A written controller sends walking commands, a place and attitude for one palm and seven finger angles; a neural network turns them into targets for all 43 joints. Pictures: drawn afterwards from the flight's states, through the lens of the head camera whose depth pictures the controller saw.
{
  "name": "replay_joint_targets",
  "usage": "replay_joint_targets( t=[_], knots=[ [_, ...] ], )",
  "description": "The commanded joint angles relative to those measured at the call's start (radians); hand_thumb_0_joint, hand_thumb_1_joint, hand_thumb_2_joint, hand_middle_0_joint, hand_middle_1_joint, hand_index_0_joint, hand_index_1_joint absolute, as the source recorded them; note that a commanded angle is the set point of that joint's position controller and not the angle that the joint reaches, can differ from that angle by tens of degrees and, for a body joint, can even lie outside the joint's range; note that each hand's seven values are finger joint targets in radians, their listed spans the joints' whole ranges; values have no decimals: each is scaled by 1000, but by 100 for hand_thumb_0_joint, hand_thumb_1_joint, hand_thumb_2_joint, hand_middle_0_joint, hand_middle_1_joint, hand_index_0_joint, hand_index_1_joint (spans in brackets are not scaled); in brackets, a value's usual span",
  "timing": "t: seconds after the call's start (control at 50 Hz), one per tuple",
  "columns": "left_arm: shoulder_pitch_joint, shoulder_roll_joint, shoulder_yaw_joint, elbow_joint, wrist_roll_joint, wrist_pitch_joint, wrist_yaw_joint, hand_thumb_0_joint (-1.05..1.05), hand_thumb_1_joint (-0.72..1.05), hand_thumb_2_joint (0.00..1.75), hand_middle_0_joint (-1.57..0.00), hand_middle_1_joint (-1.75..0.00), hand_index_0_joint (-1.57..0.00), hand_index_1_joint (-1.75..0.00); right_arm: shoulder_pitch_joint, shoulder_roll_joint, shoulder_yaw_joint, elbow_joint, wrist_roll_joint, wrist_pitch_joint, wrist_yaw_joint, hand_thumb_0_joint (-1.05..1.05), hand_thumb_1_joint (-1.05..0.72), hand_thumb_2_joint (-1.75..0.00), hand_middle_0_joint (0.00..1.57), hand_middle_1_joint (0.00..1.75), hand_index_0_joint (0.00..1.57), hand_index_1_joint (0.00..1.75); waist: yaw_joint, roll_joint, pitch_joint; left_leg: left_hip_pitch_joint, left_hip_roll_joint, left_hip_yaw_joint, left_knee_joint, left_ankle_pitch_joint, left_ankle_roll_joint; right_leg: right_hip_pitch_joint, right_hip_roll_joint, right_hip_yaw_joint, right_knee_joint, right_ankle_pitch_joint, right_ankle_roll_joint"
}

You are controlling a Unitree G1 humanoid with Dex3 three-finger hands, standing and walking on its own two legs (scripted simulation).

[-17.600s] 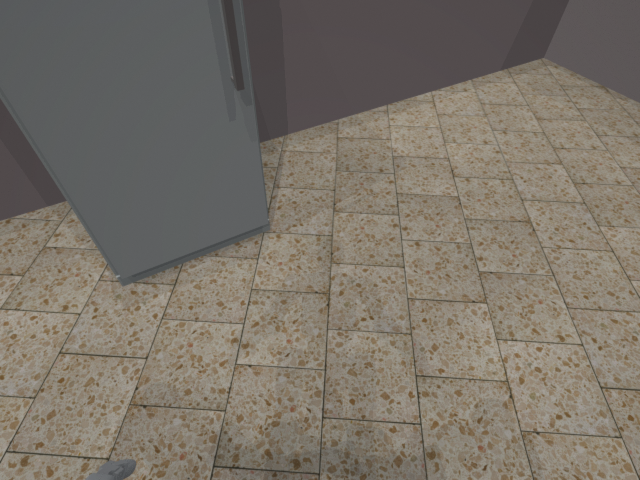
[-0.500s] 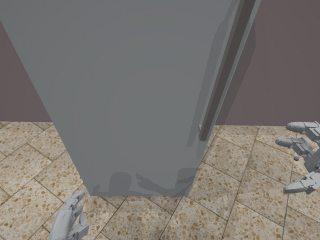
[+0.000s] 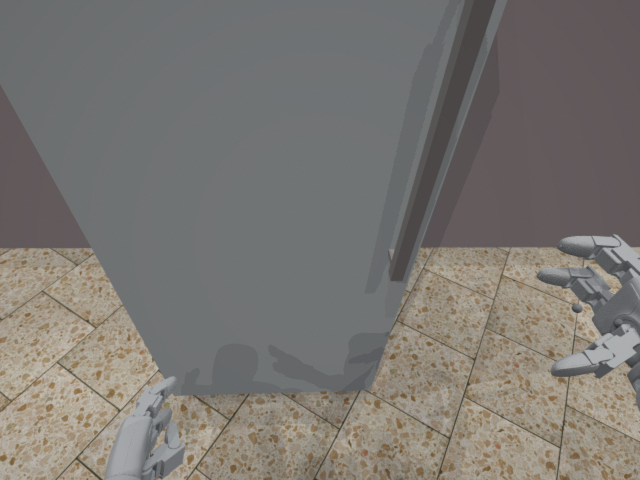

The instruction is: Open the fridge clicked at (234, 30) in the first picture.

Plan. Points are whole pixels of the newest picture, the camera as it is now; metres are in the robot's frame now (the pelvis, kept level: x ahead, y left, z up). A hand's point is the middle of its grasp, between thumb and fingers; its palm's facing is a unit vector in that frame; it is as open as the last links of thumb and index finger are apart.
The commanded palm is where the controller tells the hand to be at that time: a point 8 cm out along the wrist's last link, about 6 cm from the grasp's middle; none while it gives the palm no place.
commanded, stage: move the hooked fingers beside the handle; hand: right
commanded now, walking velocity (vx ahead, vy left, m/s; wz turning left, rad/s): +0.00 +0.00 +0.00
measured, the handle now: (423, 162) +0.49 -0.12 +0.18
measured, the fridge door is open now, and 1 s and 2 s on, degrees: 0 0 0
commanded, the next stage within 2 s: none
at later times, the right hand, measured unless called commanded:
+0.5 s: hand (535, 274) +0.33 -0.24 +0.13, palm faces -0.01 +1.00 -0.02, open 14.0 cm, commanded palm +0.31 -0.29 +0.14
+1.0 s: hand (500, 241) +0.39 -0.22 +0.13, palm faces -0.03 +1.00 +0.01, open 14.0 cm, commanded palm +0.36 -0.27 +0.13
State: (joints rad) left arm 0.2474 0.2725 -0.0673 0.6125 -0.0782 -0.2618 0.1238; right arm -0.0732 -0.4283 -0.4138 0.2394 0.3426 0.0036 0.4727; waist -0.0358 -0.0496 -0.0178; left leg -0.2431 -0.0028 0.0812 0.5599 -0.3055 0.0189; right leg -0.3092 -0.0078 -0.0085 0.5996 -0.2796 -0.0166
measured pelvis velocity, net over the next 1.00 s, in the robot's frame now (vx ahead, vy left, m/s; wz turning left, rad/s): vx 0.00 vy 0.00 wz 0.02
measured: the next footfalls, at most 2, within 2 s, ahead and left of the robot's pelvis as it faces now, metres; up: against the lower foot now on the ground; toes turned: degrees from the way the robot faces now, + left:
none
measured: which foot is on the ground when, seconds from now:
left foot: down 0.00-1.00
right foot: down 0.00-1.00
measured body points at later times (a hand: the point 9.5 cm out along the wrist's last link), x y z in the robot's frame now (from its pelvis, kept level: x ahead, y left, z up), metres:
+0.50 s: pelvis +0.01 +0.00 +0.00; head +0.01 +0.01 +0.45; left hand +0.16 +0.25 -0.08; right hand +0.32 -0.29 +0.14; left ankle +0.00 +0.11 -0.73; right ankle +0.03 -0.11 -0.73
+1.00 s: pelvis +0.00 +0.00 +0.00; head +0.02 +0.01 +0.45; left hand +0.13 +0.26 -0.09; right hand +0.38 -0.27 +0.13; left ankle +0.00 +0.11 -0.73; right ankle +0.03 -0.11 -0.73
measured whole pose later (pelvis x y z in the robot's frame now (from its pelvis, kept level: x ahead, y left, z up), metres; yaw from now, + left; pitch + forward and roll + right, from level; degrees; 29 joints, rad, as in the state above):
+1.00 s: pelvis +0.00 +0.00 +0.00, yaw +1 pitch +3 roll +1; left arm 0.29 0.28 -0.05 0.63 -0.08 -0.15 0.11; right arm -0.43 -0.42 -0.33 0.61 0.26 -0.05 0.36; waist 0.03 -0.02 -0.03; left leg -0.33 -0.01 0.06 0.58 -0.31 0.02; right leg -0.38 -0.02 -0.02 0.62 -0.29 -0.01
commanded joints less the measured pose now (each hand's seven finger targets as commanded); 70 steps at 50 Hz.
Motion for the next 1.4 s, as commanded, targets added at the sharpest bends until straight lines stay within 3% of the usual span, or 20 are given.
replay_joint_targets(
  t=[0.0, 0.08, 0.16, 0.2, 0.36, 0.46, 0.54, 0.68, 0.72, 0.74, 0.78, 0.84, 0.88, 0.96, 1.02, 1.18, 1.24, 1.28, 1.34, 1.38],
  knots=[
    [-92, 123, 55, -144, 1, -51, 15, 0, 90, 90, -20, -30, -20, -30, -344, -257, -56, -194, 9, -64, -18, 0, 50, -30, 30, 120, 30, 120, 28, -17, -161, -65, 1, -40, -99, 122, -4, 130, 1, 50, -96, 98, -21],
    [-91, 123, 56, -146, 5, -44, 12, 0, 90, 90, -20, -30, -20, -30, -311, -289, -95, -160, 0, -59, -40, 0, 50, -30, 30, 120, 30, 120, 7, 2, -191, -32, 5, -38, -92, 156, 0, 125, -2, 48, -94, 134, -19],
    [-99, 116, 54, -154, 2, -36, 12, 0, 90, 90, -20, -30, -20, -30, -380, -258, -62, -171, -7, -65, -47, 0, 50, -30, 30, 120, 30, 120, 17, -61, -207, -38, 7, -36, -82, 179, 2, 145, 0, 43, -95, 152, -16],
    [-88, 120, 58, -150, 3, -31, 10, 0, 90, 90, -20, -30, -20, -30, -371, -265, -72, -139, -3, -62, -48, 0, 50, -30, 30, 120, 30, 120, 19, -1, -215, -22, 6, -40, -83, 208, -2, 132, -2, 39, -87, 170, -20],
    [-81, 120, 64, -154, 2, -21, 6, 0, 90, 90, -20, -30, -20, -30, -393, -235, -44, -153, -11, -65, -62, 0, 50, -30, 30, 120, 30, 120, 19, -41, -228, -32, 8, -37, -68, 237, 0, 142, -1, 35, -83, 201, -16],
    [-67, 124, 69, -142, 2, -8, 6, 0, 90, 90, -20, -30, -20, -30, -398, -249, -62, -120, -12, -66, -81, 0, 50, -30, 30, 120, 30, 120, 24, 7, -229, -31, 6, -43, -73, 247, -5, 131, -1, 26, -78, 197, -20],
    [-64, 119, 68, -138, 0, 0, 6, 0, 90, 90, -20, -30, -20, -30, -486, -208, -4, -124, -24, -71, -90, 0, 50, -30, 30, 120, 30, 120, 43, -28, -223, -52, 6, -44, -76, 230, -3, 147, -2, 28, -79, 185, -19],
    [-44, 130, 70, -124, 2, 26, 5, 0, 90, 90, -20, -30, -20, -30, -554, -262, -29, -21, -39, -83, -94, 0, 50, -30, 30, 120, 30, 120, 48, 25, -230, -37, 9, -55, -77, 218, -5, 102, -4, 20, -70, 163, -21],
    [-52, 125, 66, -127, -1, 29, 5, 0, 90, 90, -20, -30, -20, -30, -608, -224, 13, -5, -41, -86, -92, 0, 50, -30, 30, 120, 30, 120, 58, -32, -216, -61, 10, -60, -79, 201, -2, 104, 2, 20, -70, 141, -21],
    [-44, 127, 65, -121, -1, 32, 6, 0, 90, 90, -20, -30, -20, -30, -639, -226, 17, 28, -43, -88, -94, 0, 50, -30, 30, 120, 30, 120, 66, -9, -208, -73, 8, -55, -80, 183, -2, 100, 1, 25, -70, 127, -20],
    [-28, 136, 70, -115, 1, 39, 4, 0, 90, 90, -20, -30, -20, -30, -644, -247, 5, 73, -44, -96, -94, 0, 50, -30, 30, 120, 30, 120, 64, 39, -222, -66, 7, -61, -81, 181, -5, 85, -3, 22, -61, 128, -25],
    [-23, 132, 68, -113, 2, 46, 2, 0, 90, 90, -20, -30, -20, -30, -718, -242, 23, 87, -59, -112, -98, 0, 50, -30, 30, 120, 30, 120, 66, -40, -252, -70, 7, -58, -64, 202, 4, 104, 2, 27, -57, 150, -21],
    [-6, 138, 73, -110, 5, 55, -2, 0, 90, 90, -20, -30, -20, -30, -708, -251, 12, 129, -58, -117, -104, 0, 50, -30, 30, 120, 30, 120, 64, 37, -272, -53, 6, -59, -62, 215, -1, 88, -2, 25, -49, 159, -25],
    [4, 137, 73, -110, 4, 69, -9, 0, 90, 90, -20, -30, -20, -30, -763, -243, 26, 163, -71, -131, -113, 0, 50, -30, 30, 120, 30, 120, 67, -23, -277, -71, 5, -56, -49, 217, 4, 87, 1, 28, -50, 162, -21],
    [17, 137, 79, -115, 6, 78, -16, 0, 90, 90, -20, -30, -20, -30, -755, -234, 27, 153, -73, -143, -122, 0, 50, -30, 30, 120, 30, 120, 61, -12, -322, -46, 2, -58, -37, 277, 4, 104, -1, 22, -42, 215, -23],
    [47, 144, 84, -104, 6, 106, -24, 0, 90, 90, -20, -30, -20, -30, -811, -243, 27, 200, -84, -152, -147, 0, 50, -30, 30, 120, 30, 120, 78, 34, -284, -67, -4, -56, -38, 263, 1, 72, -7, 17, -40, 201, -27],
    [47, 137, 84, -100, 7, 109, -24, 0, 90, 90, -20, -30, -20, -30, -851, -209, 54, 185, -90, -166, -155, 0, 50, -30, 30, 120, 30, 120, 81, -39, -302, -88, -7, -55, -35, 260, 5, 105, -6, 21, -40, 212, -21],
    [63, 143, 86, -89, 10, 115, -25, 0, 90, 90, -20, -30, -20, -30, -871, -208, 61, 220, -90, -171, -162, 0, 50, -30, 30, 120, 30, 120, 91, 19, -302, -93, -9, -52, -35, 259, 4, 99, -10, 25, -33, 215, -25],
    [65, 142, 85, -82, 10, 121, -28, 0, 90, 90, -20, -30, -20, -30, -924, -184, 82, 255, -98, -174, -169, 0, 50, -30, 30, 120, 30, 120, 100, -7, -304, -114, -9, -54, -33, 245, 3, 100, -6, 25, -34, 197, -22],
    [78, 148, 88, -81, 15, 129, -32, 0, 90, 90, -20, -30, -20, -30, -895, -227, 45, 279, -104, -181, -178, 0, 50, -30, 30, 120, 30, 120, 85, 19, -326, -83, -7, -55, -25, 270, 5, 87, -8, 23, -26, 223, -24]
  ],
)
